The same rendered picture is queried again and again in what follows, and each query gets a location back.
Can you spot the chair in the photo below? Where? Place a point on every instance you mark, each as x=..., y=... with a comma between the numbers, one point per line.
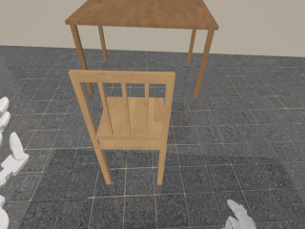
x=127, y=123

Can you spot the left robot forearm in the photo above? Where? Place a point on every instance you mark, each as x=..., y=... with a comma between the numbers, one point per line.
x=4, y=218

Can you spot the right robot hand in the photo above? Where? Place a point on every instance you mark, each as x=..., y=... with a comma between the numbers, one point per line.
x=243, y=222

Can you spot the table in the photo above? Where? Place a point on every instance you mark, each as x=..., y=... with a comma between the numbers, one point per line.
x=159, y=14

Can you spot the left robot hand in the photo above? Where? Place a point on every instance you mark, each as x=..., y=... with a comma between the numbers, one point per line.
x=16, y=161

